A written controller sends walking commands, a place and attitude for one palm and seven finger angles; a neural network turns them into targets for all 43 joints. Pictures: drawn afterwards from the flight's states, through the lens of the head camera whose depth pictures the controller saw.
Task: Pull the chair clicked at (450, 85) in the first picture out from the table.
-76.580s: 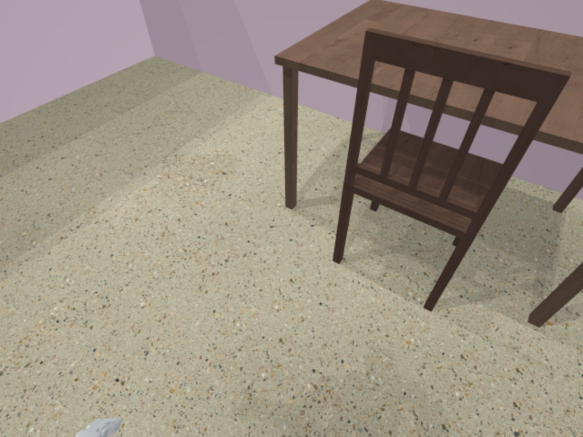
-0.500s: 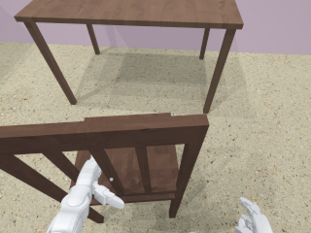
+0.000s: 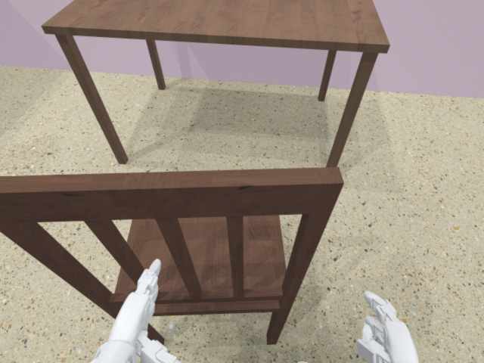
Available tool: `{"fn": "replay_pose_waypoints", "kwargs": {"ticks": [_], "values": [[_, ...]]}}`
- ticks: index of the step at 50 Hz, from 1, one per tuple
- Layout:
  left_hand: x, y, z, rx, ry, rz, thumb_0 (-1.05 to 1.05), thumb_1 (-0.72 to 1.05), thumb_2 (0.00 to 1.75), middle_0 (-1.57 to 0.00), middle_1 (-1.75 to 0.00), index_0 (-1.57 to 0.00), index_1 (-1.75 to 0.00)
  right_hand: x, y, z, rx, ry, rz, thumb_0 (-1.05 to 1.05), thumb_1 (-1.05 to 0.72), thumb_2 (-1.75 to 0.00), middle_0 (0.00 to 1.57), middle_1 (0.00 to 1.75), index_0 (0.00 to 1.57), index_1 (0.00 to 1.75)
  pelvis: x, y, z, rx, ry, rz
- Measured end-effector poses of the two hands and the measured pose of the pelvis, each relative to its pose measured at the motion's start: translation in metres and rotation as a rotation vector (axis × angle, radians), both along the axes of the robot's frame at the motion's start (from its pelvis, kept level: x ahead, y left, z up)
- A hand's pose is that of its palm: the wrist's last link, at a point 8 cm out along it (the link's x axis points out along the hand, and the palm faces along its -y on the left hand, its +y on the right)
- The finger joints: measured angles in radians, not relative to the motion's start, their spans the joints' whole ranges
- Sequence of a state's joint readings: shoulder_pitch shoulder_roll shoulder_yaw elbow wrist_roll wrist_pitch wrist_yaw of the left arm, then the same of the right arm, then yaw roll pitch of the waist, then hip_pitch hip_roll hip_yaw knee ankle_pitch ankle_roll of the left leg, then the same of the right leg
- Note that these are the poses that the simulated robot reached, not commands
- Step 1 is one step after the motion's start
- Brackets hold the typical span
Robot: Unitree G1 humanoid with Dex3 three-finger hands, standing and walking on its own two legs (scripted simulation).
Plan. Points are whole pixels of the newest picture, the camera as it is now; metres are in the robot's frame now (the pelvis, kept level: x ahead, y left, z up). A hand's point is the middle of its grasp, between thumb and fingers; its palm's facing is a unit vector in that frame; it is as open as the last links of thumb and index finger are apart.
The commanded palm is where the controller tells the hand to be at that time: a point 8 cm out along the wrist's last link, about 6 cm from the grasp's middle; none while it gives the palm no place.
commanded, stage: draw the fingers out of the gap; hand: left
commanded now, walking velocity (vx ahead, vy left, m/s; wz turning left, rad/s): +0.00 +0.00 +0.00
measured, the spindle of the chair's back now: (184, 263) +0.30 +0.11 -0.02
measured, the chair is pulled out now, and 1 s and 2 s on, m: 0.65 0.65 0.65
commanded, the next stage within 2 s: draw the hand back to the body in 0.24 s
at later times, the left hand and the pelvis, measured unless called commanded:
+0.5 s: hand (153, 346) +0.16 +0.13 +0.01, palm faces +0.02 -1.00 -0.02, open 17.5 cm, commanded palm +0.13 +0.19 +0.03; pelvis +0.00 +0.00 -0.02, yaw +0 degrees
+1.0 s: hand (91, 323) +0.17 +0.19 +0.09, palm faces +0.18 -0.93 -0.31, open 16.6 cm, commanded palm +0.14 +0.24 +0.12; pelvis +0.00 +0.00 +0.00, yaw +0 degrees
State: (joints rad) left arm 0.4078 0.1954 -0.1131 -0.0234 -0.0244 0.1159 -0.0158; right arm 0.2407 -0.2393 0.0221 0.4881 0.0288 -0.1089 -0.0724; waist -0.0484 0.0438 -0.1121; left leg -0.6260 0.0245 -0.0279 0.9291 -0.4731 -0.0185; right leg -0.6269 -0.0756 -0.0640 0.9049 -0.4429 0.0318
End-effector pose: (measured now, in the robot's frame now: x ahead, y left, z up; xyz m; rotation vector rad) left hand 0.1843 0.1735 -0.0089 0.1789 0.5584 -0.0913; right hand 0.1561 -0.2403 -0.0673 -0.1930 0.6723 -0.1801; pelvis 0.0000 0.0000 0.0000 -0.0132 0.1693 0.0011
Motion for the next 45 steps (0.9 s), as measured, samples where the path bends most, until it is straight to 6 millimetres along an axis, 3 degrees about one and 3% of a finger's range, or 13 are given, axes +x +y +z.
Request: {"fn": "replay_pose_waypoints", "kwargs": {"ticks": [20, 28, 31, 36, 45], "values": [[-0.051, 0.001, 0.004, -0.037, 0.023, 0.047, -0.01, -0.53, 0.2, -0.01, 0.0, 0.0, -0.01, 0.007, 0.009, 0.001, -0.006, -0.058, -0.009, 0.02, -0.91, -0.9, 0.2, 0.3, 0.21, 0.3, -0.002, 0.004, -0.011, -0.012, 0.016, 0.007], [-0.037, 0.019, 0.052, -0.142, -0.402, 0.163, -0.01, -0.54, 0.2, -0.01, 0.0, 0.0, -0.01, 0.01, 0.012, -0.013, -0.005, -0.061, 0.019, 0.02, -0.91, -0.9, 0.2, 0.3, 0.2, 0.3, -0.006, 0.002, -0.024, -0.024, 0.038, 0.011], [-0.038, 0.022, 0.055, -0.139, -0.491, 0.14, -0.01, -0.54, 0.2, 0.0, 0.0, -0.01, -0.01, 0.011, 0.014, -0.023, 0.018, -0.051, 0.029, 0.02, -0.91, -0.9, 0.2, 0.3, 0.2, 0.3, -0.01, 0.001, -0.03, -0.025, 0.05, 0.007], [-0.041, 0.022, 0.061, -0.114, -0.489, 0.059, -0.01, -0.54, 0.2, 0.0, 0.0, -0.01, -0.01, 0.011, 0.018, -0.032, 0.056, -0.036, 0.023, 0.02, -0.91, -0.9, 0.2, 0.3, 0.21, 0.3, -0.013, 0.0, -0.033, -0.025, 0.035, 0.005], [-0.038, 0.049, 0.113, -0.009, -0.546, 0.125, -0.01, -0.5, 0.22, -0.01, -0.01, -0.01, -0.02, 0.012, 0.019, -0.013, 0.076, -0.067, -0.014, 0.02, -0.91, -0.9, 0.2, 0.3, 0.2, 0.3, -0.006, -0.002, -0.012, -0.018, -0.018, 0.004]]}}
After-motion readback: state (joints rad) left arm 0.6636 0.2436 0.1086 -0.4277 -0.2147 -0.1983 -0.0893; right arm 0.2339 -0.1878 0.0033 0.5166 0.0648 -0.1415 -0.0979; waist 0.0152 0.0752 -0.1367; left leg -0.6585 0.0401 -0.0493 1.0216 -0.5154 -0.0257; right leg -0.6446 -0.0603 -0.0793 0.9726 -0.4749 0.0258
